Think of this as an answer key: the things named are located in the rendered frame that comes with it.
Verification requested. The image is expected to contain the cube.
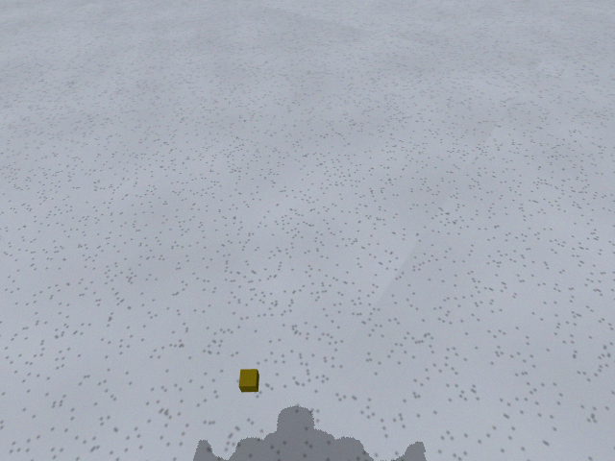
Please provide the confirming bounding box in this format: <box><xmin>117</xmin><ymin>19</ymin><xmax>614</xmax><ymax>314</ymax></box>
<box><xmin>239</xmin><ymin>369</ymin><xmax>259</xmax><ymax>392</ymax></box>

